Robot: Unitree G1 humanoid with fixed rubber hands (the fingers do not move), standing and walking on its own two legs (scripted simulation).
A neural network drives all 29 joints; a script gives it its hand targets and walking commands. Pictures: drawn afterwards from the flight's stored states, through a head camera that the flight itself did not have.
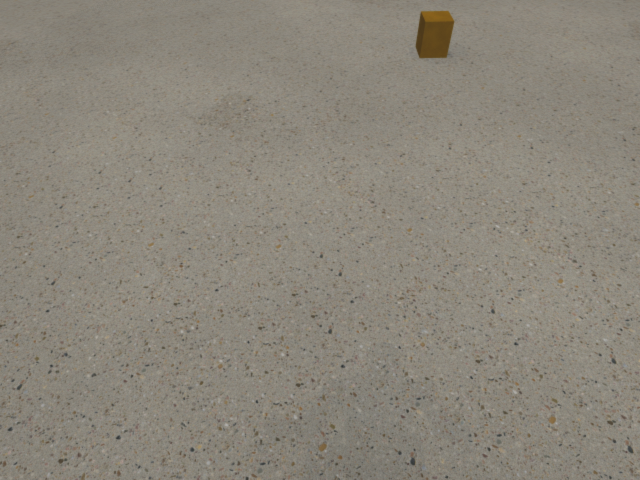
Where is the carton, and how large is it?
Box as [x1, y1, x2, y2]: [416, 11, 453, 57]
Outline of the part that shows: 421,11 416,41 416,48 419,57 446,57 453,25 453,20 448,11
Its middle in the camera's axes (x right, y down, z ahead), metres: +0.84 -1.51 +2.86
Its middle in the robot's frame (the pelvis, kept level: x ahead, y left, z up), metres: +3.10 -0.79 -0.66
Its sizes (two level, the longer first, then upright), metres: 0.210 0.200 0.250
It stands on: the floor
